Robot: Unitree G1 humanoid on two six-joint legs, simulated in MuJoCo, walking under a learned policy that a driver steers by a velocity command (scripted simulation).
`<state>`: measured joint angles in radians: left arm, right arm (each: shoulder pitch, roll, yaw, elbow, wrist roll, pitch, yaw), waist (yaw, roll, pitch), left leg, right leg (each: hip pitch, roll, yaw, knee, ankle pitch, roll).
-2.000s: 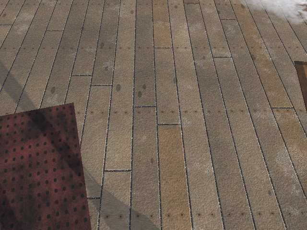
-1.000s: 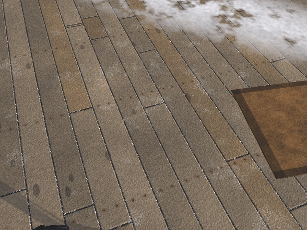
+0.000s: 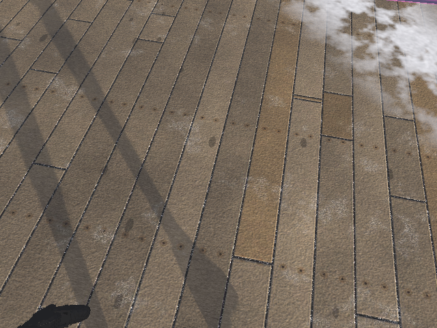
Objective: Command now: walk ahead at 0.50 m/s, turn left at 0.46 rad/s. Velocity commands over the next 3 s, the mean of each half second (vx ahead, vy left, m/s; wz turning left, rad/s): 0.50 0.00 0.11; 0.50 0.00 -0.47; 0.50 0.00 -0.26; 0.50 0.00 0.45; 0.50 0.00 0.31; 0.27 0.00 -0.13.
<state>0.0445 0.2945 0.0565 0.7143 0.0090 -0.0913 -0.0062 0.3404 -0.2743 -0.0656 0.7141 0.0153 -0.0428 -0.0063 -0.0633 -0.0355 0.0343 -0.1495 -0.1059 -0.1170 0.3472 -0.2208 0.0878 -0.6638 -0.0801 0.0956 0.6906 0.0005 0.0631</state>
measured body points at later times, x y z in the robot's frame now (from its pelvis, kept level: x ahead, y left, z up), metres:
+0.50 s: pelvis +0.28 -0.05 +0.00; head +0.31 -0.05 +0.45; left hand +0.27 +0.23 -0.12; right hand +0.50 -0.28 -0.08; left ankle +0.42 +0.13 -0.70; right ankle +0.24 -0.15 -0.75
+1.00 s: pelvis +0.53 -0.02 -0.01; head +0.56 -0.03 +0.44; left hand +0.79 +0.18 -0.09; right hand +0.49 -0.31 -0.13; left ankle +0.48 +0.11 -0.75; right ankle +0.65 -0.21 -0.69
